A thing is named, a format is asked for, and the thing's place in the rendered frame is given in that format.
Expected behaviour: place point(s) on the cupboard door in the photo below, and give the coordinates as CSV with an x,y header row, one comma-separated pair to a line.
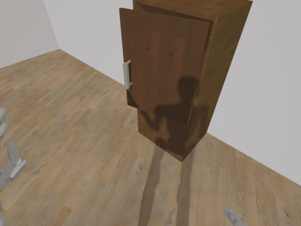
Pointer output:
x,y
166,54

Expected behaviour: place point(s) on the left robot hand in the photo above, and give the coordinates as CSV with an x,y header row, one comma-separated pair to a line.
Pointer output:
x,y
10,171

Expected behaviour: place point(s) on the right robot hand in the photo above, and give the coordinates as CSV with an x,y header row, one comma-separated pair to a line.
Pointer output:
x,y
234,217

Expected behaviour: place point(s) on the handle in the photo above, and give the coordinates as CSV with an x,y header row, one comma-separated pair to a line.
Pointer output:
x,y
126,75

